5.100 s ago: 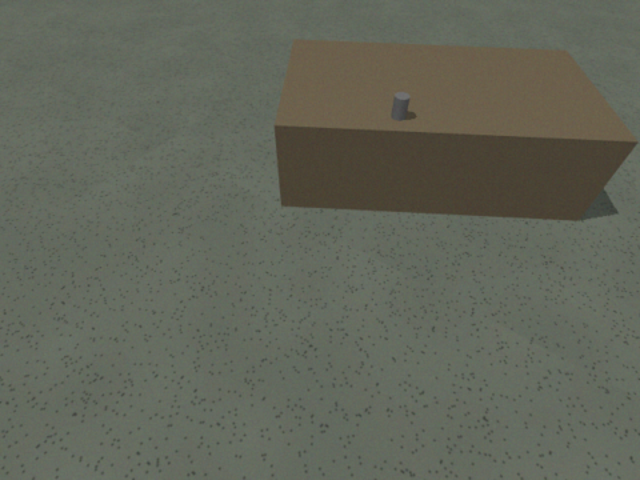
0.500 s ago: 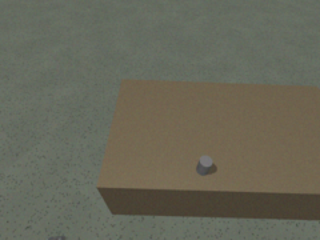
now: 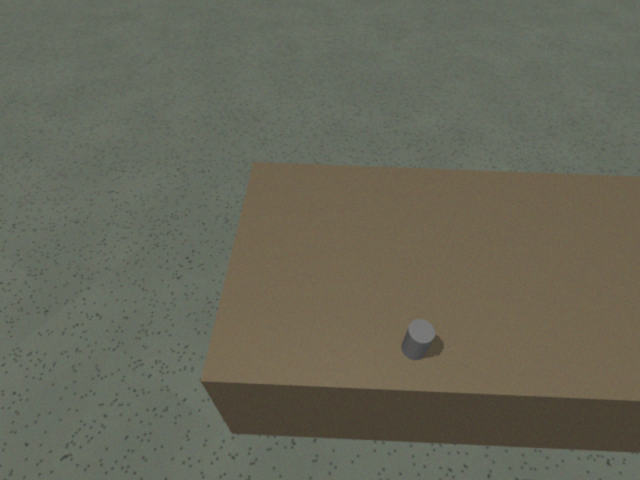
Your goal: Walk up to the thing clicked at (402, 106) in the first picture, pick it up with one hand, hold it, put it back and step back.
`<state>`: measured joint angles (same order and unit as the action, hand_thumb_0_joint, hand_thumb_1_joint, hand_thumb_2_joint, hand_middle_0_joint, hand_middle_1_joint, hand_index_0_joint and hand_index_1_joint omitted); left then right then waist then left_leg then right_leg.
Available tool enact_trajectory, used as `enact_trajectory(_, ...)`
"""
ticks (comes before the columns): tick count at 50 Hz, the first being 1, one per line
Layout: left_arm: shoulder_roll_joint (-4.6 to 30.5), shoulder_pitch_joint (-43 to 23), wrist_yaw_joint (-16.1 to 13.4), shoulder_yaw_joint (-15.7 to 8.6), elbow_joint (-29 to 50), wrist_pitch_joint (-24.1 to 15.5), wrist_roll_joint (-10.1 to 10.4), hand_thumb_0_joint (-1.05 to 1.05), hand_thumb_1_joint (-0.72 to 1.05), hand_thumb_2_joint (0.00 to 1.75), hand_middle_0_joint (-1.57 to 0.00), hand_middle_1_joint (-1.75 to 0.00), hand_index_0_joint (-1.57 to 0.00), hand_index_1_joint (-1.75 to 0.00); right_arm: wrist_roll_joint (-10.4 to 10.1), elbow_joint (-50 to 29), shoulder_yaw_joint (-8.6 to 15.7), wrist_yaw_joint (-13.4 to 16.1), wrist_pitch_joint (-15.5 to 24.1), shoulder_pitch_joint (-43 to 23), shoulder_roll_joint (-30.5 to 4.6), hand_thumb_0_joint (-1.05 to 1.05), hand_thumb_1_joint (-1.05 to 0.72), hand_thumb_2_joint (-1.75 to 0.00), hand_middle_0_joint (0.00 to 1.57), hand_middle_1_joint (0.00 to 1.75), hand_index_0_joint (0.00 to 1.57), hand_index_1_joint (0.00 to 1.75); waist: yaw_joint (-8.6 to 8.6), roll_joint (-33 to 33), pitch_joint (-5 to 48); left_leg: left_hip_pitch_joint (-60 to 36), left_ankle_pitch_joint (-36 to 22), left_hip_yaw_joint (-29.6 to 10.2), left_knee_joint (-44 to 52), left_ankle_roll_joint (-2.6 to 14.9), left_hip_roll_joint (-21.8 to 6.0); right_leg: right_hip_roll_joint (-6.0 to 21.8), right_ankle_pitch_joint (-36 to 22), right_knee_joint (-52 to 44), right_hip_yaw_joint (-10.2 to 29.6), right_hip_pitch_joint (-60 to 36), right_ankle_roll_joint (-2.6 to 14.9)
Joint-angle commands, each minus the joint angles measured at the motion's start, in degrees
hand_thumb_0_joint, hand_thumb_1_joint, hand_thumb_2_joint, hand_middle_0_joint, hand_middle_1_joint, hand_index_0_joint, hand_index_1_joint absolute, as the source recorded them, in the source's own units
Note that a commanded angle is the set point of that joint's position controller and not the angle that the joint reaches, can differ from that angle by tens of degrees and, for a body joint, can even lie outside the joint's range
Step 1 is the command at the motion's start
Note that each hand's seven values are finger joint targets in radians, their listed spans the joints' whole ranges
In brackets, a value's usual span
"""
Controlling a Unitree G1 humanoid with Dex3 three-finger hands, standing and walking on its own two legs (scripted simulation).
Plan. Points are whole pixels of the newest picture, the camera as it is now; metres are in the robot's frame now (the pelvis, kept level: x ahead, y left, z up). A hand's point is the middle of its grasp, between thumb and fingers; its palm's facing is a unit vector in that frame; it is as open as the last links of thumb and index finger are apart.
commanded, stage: walk up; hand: right
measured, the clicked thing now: (417, 340) +0.44 -0.20 -0.32
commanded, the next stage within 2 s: stand in 0.38 s
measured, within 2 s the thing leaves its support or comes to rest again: neither
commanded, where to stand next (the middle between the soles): +0.03 +0.00 m, yaw +0 degrees
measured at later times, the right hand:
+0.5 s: hand out of the picture +0.08 -0.25 -0.16, palm faces +0.00 +0.94 -0.34, open 7.4 cm
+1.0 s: hand out of the picture +0.06 -0.26 -0.16, palm faces -0.02 +0.94 -0.34, open 7.4 cm
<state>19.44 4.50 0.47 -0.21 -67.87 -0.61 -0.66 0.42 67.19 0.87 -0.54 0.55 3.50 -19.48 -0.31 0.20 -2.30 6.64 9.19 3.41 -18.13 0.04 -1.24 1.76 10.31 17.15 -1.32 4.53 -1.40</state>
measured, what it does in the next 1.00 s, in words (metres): stands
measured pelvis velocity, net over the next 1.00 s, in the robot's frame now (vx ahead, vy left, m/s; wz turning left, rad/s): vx -0.01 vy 0.00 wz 0.01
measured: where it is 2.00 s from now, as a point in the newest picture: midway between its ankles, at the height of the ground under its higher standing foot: outside the picture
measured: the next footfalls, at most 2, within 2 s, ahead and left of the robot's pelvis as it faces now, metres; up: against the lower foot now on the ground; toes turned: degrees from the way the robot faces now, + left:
none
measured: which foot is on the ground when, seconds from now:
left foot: down 0.00-1.00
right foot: down 0.00-1.00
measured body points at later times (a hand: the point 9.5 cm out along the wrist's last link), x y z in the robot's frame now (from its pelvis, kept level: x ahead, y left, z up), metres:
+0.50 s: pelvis +0.00 +0.00 +0.00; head +0.01 +0.00 +0.45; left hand +0.09 +0.30 -0.13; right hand +0.08 -0.30 -0.13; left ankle +0.01 +0.12 -0.75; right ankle -0.01 -0.13 -0.75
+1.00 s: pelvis -0.01 +0.00 +0.00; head -0.01 +0.00 +0.45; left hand +0.05 +0.30 -0.13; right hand +0.06 -0.31 -0.13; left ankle +0.01 +0.12 -0.75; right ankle -0.01 -0.13 -0.75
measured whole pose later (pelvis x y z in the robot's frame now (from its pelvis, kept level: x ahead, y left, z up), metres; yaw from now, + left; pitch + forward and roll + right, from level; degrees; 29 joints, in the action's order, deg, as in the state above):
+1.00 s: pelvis -0.01 +0.00 +0.00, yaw +1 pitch -3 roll +0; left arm 20.0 7.5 0.8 0.3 -65.1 -0.4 -0.7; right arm 0.8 66.2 0.4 -0.7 0.7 6.1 -20.1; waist 0.1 0.0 -2.4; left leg 6.6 7.7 2.8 -17.1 -0.2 -1.2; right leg 1.8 9.7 17.3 -1.8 4.8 -1.0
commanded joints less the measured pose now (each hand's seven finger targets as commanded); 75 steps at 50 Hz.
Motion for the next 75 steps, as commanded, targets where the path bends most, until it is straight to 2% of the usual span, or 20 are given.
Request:
enact_trajectory(1, 12.31, -3.52, -1.08, -2.28, 3.53, -1.15, 0.07, 0.00, 0.90, 0.90, -0.20, -0.30, -0.20, -0.30, -0.03, -3.27, 1.87, 0.74, 0.87, -3.15, -12.12, 0.00, -0.90, -0.90, 0.20, 0.30, 0.20, 0.30, 0.57, -0.27, 3.64, -1.99, -6.90, -5.84, 2.43, 0.79, -6.39, 6.14, -7.63, -3.12, 4.66, 1.66, 1.48)
enact_trajectory(18, 12.16, -3.19, -1.02, -2.51, 4.35, -0.98, -0.10, 0.00, 0.90, 0.90, -0.20, -0.30, -0.20, -0.30, 0.01, -3.63, 1.93, 0.79, 1.02, -2.38, -12.17, 0.00, -0.90, -0.90, 0.20, 0.30, 0.20, 0.30, 0.41, 0.27, 4.47, -2.35, -7.51, -6.04, 2.34, 0.98, -6.50, 5.74, -7.34, -2.79, 4.22, 0.54, 1.71)
enact_trajectory(19, 12.04, -3.00, -1.11, -2.19, 5.16, -1.11, 0.01, 0.00, 0.90, 0.90, -0.20, -0.30, -0.20, -0.30, 0.14, -4.37, 1.77, 1.01, 1.16, -2.71, -12.60, 0.00, -0.90, -0.90, 0.20, 0.30, 0.20, 0.30, 0.52, 0.13, 4.95, -2.60, -12.69, -6.48, 1.88, 1.11, -7.50, 6.94, -11.81, -2.42, 4.61, -0.47, 1.91)
enact_trajectory(22, 12.05, -2.19, -1.13, -2.31, 5.08, -1.08, 0.19, 0.00, 0.90, 0.90, -0.20, -0.30, -0.20, -0.30, 0.09, -4.34, 1.77, 1.18, 1.34, -2.12, -12.74, 0.00, -0.90, -0.90, 0.20, 0.30, 0.20, 0.30, 0.45, 0.19, 5.89, -3.97, -14.80, -6.20, 1.71, 1.08, -7.57, 6.94, -12.95, -2.21, 4.49, -0.93, 1.85)
enact_trajectory(28, 12.41, -2.17, -0.98, -2.18, 5.47, -0.84, 0.17, 0.00, 0.90, 0.90, -0.20, -0.30, -0.20, -0.30, 0.05, -4.36, 1.29, 1.10, 1.35, -1.74, -12.35, 0.00, -0.90, -0.90, 0.20, 0.30, 0.20, 0.30, 0.51, 0.26, 4.04, -2.63, -9.74, -6.65, 3.60, 0.61, -7.36, 6.59, -7.29, -2.72, 4.40, 0.26, 1.80)
enact_trajectory(32, 12.72, -2.18, -0.93, -2.06, 5.99, -0.95, 0.04, 0.00, 0.90, 0.90, -0.20, -0.30, -0.20, -0.30, 0.12, -4.52, 1.46, 1.05, 1.35, -1.81, -12.57, 0.00, -0.90, -0.90, 0.20, 0.30, 0.20, 0.30, 0.68, -0.30, 4.03, -3.08, -9.08, -6.60, 3.40, 0.59, -7.24, 6.49, -6.44, -3.02, 4.45, 1.39, 1.86)
enact_trajectory(38, 12.84, -0.89, -0.85, -1.92, 5.83, -0.91, 0.02, 0.00, 0.90, 0.90, -0.20, -0.30, -0.20, -0.30, 0.12, -4.34, 1.44, 0.77, 1.08, -1.44, -12.52, 0.00, -0.90, -0.90, 0.20, 0.30, 0.20, 0.30, 0.68, -0.86, 1.78, -1.61, -1.78, -7.17, 4.40, 0.70, -6.86, 6.32, -0.85, -3.90, 4.56, 3.27, 1.97)
enact_trajectory(51, 13.08, -0.01, -0.78, -1.91, 6.56, -1.04, 0.02, 0.00, 0.90, 0.90, -0.20, -0.30, -0.20, -0.30, 0.21, -4.61, 1.42, 0.63, 1.24, -0.89, -12.53, 0.00, -0.90, -0.90, 0.20, 0.30, 0.20, 0.30, 0.61, -0.14, 2.44, -1.33, -3.38, -7.34, 3.78, 0.63, -6.73, 6.32, -1.51, -3.65, 4.88, 3.21, 2.12)
enact_trajectory(53, 12.99, 0.06, -0.77, -1.95, 6.36, -0.89, -0.03, 0.00, 0.90, 0.90, -0.20, -0.30, -0.20, -0.30, 0.17, -4.34, 1.37, 0.66, 1.10, -0.49, -12.68, 0.00, -0.90, -0.90, 0.20, 0.30, 0.20, 0.30, 0.79, -0.06, 1.68, -0.50, -0.07, -7.36, 4.05, 0.60, -6.44, 6.31, 0.28, -3.89, 5.06, 3.48, 2.24)
enact_trajectory(58, 13.23, 0.45, -0.72, -1.93, 6.65, -1.01, 0.04, 0.00, 0.90, 0.90, -0.20, -0.30, -0.20, -0.30, 0.21, -4.24, 1.32, 0.63, 1.06, 0.39, -12.88, 0.00, -0.90, -0.90, 0.20, 0.30, 0.20, 0.30, 0.85, 0.02, 2.53, -0.82, -1.43, -7.28, 3.59, 0.87, -6.58, 6.62, -0.94, -3.75, 5.47, 2.82, 2.44)
enact_trajectory(60, 13.47, 0.38, -0.83, -1.95, 6.74, -1.09, 0.11, 0.00, 0.90, 0.90, -0.20, -0.30, -0.20, -0.30, 0.22, -4.59, 1.25, 0.59, 1.14, -0.33, -12.48, 0.00, -0.90, -0.90, 0.20, 0.30, 0.20, 0.30, 0.65, -0.34, 3.45, -1.54, -5.15, -7.42, 3.18, 0.90, -6.87, 6.62, -3.39, -2.99, 5.17, 2.26, 2.35)
enact_trajectory(67, 13.20, 0.54, -0.83, -1.85, 6.70, -1.03, 0.15, 0.00, 0.90, 0.90, -0.20, -0.30, -0.20, -0.30, 0.23, -4.50, 1.15, 0.74, 1.26, 0.23, -12.74, 0.00, -0.90, -0.90, 0.20, 0.30, 0.20, 0.30, 0.60, -0.62, 2.24, -0.89, -5.31, -7.18, 3.17, 0.72, -6.74, 6.47, -3.56, -3.28, 5.07, 2.44, 2.22)
enact_trajectory(68, 13.01, 0.81, -0.81, -1.79, 6.86, -1.14, 0.11, 0.00, 0.90, 0.90, -0.20, -0.30, -0.20, -0.30, 0.18, -4.65, 1.17, 0.77, 1.23, -0.01, -13.07, 0.00, -0.90, -0.90, 0.20, 0.30, 0.20, 0.30, 0.39, 0.04, 3.34, -1.89, -6.45, -7.07, 2.53, 0.96, -6.95, 6.70, -5.05, -3.18, 5.09, 1.90, 2.24)
enact_trajectory(75, 13.08, 0.42, -0.79, -1.93, 6.69, -0.89, 0.11, 0.00, 0.90, 0.90, -0.20, -0.30, -0.20, -0.30, 0.16, -4.72, 1.09, 0.83, 1.26, -0.12, -12.94, 0.00, -0.90, -0.90, 0.20, 0.30, 0.20, 0.30, 0.36, 0.01, 2.57, -1.44, -5.81, -7.06, 3.12, 0.74, -6.92, 6.53, -3.99, -3.16, 5.03, 2.09, 2.40)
